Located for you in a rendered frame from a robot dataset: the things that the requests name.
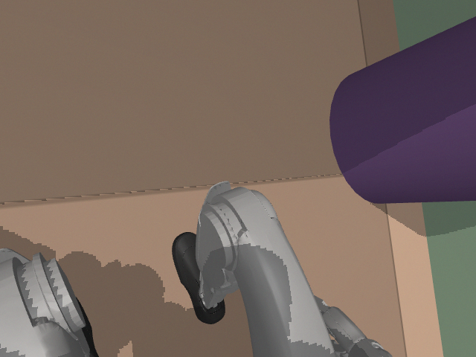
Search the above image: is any right robot foot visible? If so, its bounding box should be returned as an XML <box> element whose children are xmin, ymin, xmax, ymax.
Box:
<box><xmin>172</xmin><ymin>232</ymin><xmax>225</xmax><ymax>324</ymax></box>

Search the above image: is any right robot hand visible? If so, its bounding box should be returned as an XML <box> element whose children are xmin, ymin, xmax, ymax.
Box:
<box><xmin>314</xmin><ymin>295</ymin><xmax>368</xmax><ymax>357</ymax></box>

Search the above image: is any left robot foot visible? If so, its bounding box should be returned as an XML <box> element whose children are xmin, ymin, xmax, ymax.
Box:
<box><xmin>75</xmin><ymin>296</ymin><xmax>99</xmax><ymax>357</ymax></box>

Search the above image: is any right robot arm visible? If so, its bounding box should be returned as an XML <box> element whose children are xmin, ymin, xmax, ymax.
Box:
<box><xmin>348</xmin><ymin>339</ymin><xmax>393</xmax><ymax>357</ymax></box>

